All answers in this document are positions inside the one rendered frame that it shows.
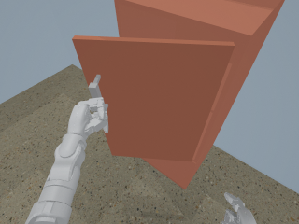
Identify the robot left forearm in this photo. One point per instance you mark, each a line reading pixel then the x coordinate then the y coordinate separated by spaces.
pixel 54 203

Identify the left robot hand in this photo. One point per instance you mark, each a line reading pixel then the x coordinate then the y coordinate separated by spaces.
pixel 84 123

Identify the right robot hand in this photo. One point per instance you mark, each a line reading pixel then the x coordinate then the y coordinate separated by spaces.
pixel 243 216

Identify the cupboard door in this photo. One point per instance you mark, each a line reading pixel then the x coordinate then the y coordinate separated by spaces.
pixel 159 91

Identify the handle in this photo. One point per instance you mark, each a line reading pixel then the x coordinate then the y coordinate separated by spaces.
pixel 94 89

